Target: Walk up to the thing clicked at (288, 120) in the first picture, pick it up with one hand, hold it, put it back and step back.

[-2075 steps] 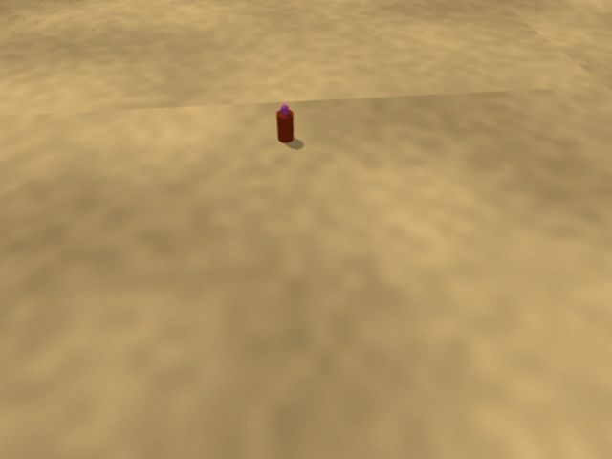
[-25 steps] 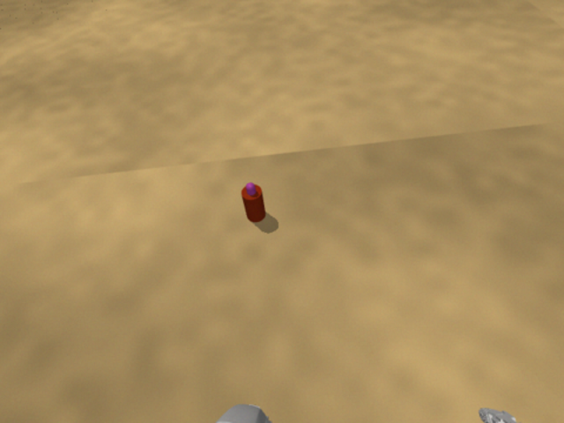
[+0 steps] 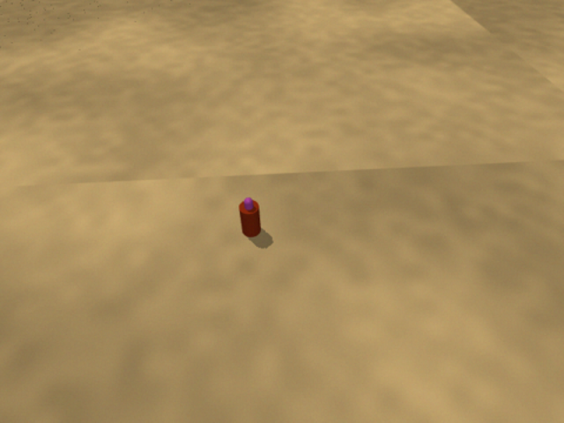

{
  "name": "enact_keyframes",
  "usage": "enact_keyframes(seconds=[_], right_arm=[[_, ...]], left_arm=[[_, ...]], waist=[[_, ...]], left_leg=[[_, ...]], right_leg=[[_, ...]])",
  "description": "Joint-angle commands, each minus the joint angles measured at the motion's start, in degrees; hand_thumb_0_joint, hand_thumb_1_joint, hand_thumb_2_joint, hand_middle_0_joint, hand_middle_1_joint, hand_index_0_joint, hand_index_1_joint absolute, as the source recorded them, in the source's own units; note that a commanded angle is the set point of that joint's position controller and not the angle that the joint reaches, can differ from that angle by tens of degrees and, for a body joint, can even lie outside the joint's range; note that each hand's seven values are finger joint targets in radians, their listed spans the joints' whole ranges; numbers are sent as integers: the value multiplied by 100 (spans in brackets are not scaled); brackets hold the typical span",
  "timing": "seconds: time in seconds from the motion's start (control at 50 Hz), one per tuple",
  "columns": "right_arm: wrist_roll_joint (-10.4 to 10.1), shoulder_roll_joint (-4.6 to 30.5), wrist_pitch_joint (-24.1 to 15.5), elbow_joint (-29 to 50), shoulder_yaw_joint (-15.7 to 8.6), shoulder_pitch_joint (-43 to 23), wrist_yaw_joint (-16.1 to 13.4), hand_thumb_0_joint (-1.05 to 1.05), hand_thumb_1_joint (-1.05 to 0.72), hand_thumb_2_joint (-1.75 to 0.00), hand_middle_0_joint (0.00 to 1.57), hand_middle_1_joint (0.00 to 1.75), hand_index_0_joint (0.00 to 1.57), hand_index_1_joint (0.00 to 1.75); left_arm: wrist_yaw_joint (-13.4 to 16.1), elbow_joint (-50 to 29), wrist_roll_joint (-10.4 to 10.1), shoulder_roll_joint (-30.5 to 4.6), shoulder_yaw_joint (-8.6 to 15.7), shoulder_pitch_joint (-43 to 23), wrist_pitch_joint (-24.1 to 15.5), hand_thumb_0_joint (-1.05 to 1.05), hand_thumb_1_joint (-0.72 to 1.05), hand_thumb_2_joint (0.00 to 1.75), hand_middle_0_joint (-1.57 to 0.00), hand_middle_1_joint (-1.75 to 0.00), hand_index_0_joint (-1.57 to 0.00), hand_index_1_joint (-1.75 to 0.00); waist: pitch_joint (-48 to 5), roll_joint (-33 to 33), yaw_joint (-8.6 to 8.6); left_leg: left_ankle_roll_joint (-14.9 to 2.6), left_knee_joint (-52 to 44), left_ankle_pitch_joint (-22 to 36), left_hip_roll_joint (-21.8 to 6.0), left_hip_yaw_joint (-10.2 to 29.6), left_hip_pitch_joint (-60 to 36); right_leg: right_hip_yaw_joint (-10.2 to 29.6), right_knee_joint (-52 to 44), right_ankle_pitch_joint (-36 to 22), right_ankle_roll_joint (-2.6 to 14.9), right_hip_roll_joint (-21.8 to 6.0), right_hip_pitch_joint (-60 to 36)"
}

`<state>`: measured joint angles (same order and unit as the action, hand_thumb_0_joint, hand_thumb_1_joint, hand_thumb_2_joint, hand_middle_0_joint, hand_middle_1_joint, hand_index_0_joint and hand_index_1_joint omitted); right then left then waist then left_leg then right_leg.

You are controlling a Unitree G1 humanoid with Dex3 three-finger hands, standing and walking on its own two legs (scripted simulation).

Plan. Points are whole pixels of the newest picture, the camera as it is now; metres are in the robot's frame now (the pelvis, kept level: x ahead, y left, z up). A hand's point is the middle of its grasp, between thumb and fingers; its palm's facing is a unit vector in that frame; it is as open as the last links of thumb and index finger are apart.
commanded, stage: step back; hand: left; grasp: from the side
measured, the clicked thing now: (249, 215) +1.07 +0.17 -0.66
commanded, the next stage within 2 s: stand in 0.50 s
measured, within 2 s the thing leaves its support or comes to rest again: neither
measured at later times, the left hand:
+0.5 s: hand out of the picture +0.14 +0.28 -0.14, palm faces -0.02 -0.93 -0.36, open 7.4 cm
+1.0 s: hand out of the picture +0.11 +0.27 -0.14, palm faces -0.04 -0.94 -0.34, open 7.4 cm
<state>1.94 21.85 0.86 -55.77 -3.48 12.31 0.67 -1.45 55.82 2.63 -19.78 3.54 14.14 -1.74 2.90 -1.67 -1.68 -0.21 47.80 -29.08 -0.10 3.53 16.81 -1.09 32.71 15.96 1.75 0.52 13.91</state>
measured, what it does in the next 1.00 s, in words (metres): steps on the spot: left foot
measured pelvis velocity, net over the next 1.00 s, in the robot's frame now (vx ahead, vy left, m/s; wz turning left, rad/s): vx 0.03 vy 0.02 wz -0.01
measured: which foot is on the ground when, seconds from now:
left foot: up 0.00-0.14, down 0.16-1.00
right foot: down 0.00-1.00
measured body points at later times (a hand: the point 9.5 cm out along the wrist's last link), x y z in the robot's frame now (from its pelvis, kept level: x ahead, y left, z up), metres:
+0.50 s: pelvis +0.05 +0.03 +0.01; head +0.06 +0.03 +0.46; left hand +0.14 +0.33 -0.12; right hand +0.16 -0.26 -0.12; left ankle +0.06 +0.15 -0.73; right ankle +0.03 -0.11 -0.73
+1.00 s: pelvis +0.03 +0.02 +0.02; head +0.04 +0.01 +0.47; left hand +0.11 +0.32 -0.11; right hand +0.11 -0.28 -0.12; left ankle +0.06 +0.15 -0.73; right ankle +0.03 -0.11 -0.73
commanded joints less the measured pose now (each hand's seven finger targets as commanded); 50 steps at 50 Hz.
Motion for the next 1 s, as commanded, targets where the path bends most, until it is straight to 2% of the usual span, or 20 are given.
enact_keyframes(seconds=[0.0, 0.08, 0.12, 0.14, 0.16, 0.18, 0.2, 0.22, 0.24, 0.26, 0.28, 0.3, 0.34, 0.46, 0.48, 0.58, 0.7, 0.8, 0.86, 0.98], right_arm=[[-53, 971, -244, 403, -220, -146, -45, 0, -90, -90, 20, 30, 20, 30], [-49, 824, -265, 330, -179, -20, -23, 0, -90, -90, 20, 30, 20, 30], [-26, 785, -300, 193, -213, 101, -69, 0, -90, -90, 20, 30, 20, 30], [-8, 878, -318, 163, -246, 104, -109, 0, -90, -90, 20, 30, 20, 30], [16, 1102, -342, 198, -279, 71, -149, 0, -90, -90, 20, 30, 20, 30], [13, 1317, -354, 293, -269, -293, -165, 0, -90, -90, 20, 30, 20, 30], [-19, 1542, -334, 350, -266, -614, -149, 0, -90, -90, 20, 30, 20, 30], [-29, 1521, -303, 333, -261, -842, -125, 0, -90, -90, 20, 30, 20, 30], [-16, 1358, -273, 279, -199, -969, -102, 0, -90, -90, 20, 30, 20, 30], [-46, 1240, -274, 283, -151, -972, -100, 0, -90, -90, 20, 30, 20, 30], [-79, 1110, -293, 260, -108, -980, -121, 0, -90, -90, 20, 30, 20, 30], [-112, 1037, -294, 201, -84, -979, -128, 0, -90, -90, 20, 30, 20, 30], [-148, 977, -277, 70, -61, -814, -131, 0, -90, -90, 20, 30, 20, 30], [-157, 972, -255, -133, -73, -1030, -139, 0, -90, -90, 20, 30, 20, 30], [-184, 979, -286, -184, 1, -907, -123, 0, -90, -90, 20, 30, 20, 30], [-177, 958, -288, -291, 27, -1168, -93, 0, -90, -90, 20, 30, 20, 30], [-160, 989, -311, -398, 47, -1192, -79, 0, -90, -90, 20, 30, 20, 30], [-154, 959, -303, -476, 77, -1245, -67, 0, -90, -90, 20, 30, 20, 30], [-142, 1005, -309, -514, 63, -1227, -67, 0, -90, -90, 20, 30, 20, 30], [-136, 1023, -276, -599, 77, -1167, -55, 0, -90, -90, 20, 30, 20, 30]], left_arm=[[183, -506, -47, -1640, 405, -401, -214, 0, 90, 90, -20, -30, -20, -30], [170, -537, -86, -1605, 313, -559, -192, 0, 90, 90, -20, -30, -20, -30], [174, -576, -155, -1461, 210, -724, -117, 0, 90, 90, -20, -30, -20, -30], [176, -585, -187, -1269, 128, -670, -88, 0, 90, 90, -20, -30, -20, -30], [174, -602, -244, -1069, 52, -547, -70, 0, 90, 90, -20, -30, -20, -30], [181, -552, -310, -923, 15, -470, -16, 0, 90, 90, -20, -30, -20, -30], [212, -362, -295, -1185, 90, -335, 64, 0, 90, 90, -20, -30, -20, -30], [202, -243, -256, -1280, 97, -305, 66, 0, 90, 90, -20, -30, -20, -30], [191, -185, -239, -1203, 65, -332, 27, 0, 90, 90, -20, -30, -20, -30], [193, -132, -201, -1248, 79, -381, -17, 0, 90, 90, -20, -30, -20, -30], [213, -74, -223, -1300, 101, -332, -57, 0, 90, 90, -20, -30, -20, -30], [228, -26, -257, -1364, 112, -331, -81, 0, 90, 90, -20, -30, -20, -30], [235, -30, -243, -1438, 98, -629, -90, 0, 90, 90, -20, -30, -20, -30], [263, 110, -226, -1351, 45, -816, -78, 0, 90, 90, -20, -30, -20, -30], [236, 230, -266, -1199, -70, -860, -66, 0, 90, 90, -20, -30, -20, -30], [221, 353, -248, -1238, -96, -1096, -32, 0, 90, 90, -20, -30, -20, -30], [202, 460, -218, -1235, -102, -1229, -48, 0, 90, 90, -20, -30, -20, -30], [174, 586, -218, -1248, -111, -1229, -36, 0, 90, 90, -20, -30, -20, -30], [169, 571, -208, -1254, -110, -1303, -44, 0, 90, 90, -20, -30, -20, -30], [158, 670, -207, -1251, -120, -1186, -21, 0, 90, 90, -20, -30, -20, -30]], waist=[[293, 671, 55], [-153, 1057, 121], [-351, 916, 303], [-489, 680, 319], [-705, 119, 252], [-636, -365, 79], [-528, -482, 24], [-349, -406, -10], [-300, -389, -91], [-339, -381, -61], [-468, -348, -65], [-504, -279, -31], [-606, -90, 146], [-818, 133, 122], [-881, 179, 174], [-577, 160, 172], [-635, 136, 179], [-376, 141, 169], [-512, 93, 179], [-253, 137, 171]], left_leg=[[-40, 174, 100, -257, 191, 955], [32, -1208, 634, -155, -391, -37], [20, -2287, 1669, 10, -559, -781], [-58, -2430, 2345, -177, -240, -1177], [-250, -2574, 2885, -863, 593, -1363], [-570, -2916, 2476, -1514, 1432, -1081], [-1002, -2957, 1497, -1824, 1513, -239], [-1021, -2890, 1203, -1697, 1308, 196], [-744, -2795, 1364, -1410, 901, -4], [-491, -2591, 1999, -1157, 587, -104], [-333, -2279, 2815, -963, 326, -222], [-234, -2092, 2970, -786, 125, -292], [-170, -2156, 2876, -683, 23, -452], [-232, -2136, 3667, -776, -108, -938], [-238, -2346, 3783, -805, 96, -1078], [-156, -2684, 3325, -781, 78, -1128], [-86, -2909, 3340, -798, 35, -1190], [-41, -3154, 2458, -745, 36, -1127], [-29, -3131, 2666, -779, 40, -1171], [-23, -3294, 1735, -746, 104, -1021]], right_leg=[[2046, -1769, 949, 967, -1666, -94], [1188, -1106, -886, 768, -1342, 27], [756, -408, -1625, 509, -1077, 197], [608, -53, -1832, 283, -908, 398], [427, 372, -1451, 54, -569, 573], [231, 554, -214, -111, -116, 702], [231, 650, 1186, -89, -153, 136], [249, 411, 1117, -57, -263, -336], [246, -272, 692, -39, -264, -331], [389, -463, -251, -16, -373, -477], [554, -500, -1141, -1, -477, -623], [655, -551, -1570, -1, -552, -600], [743, -525, -1842, 55, -683, -655], [615, -639, -2239, -8, -676, -727], [591, -805, -2340, -46, -720, -864], [569, -1219, -1802, -123, -729, -792], [556, -1411, -1826, -137, -779, -1024], [613, -1705, -1027, -135, -764, -738], [624, -1671, -1215, -102, -801, -877], [636, -1868, -451, -120, -756, -546]])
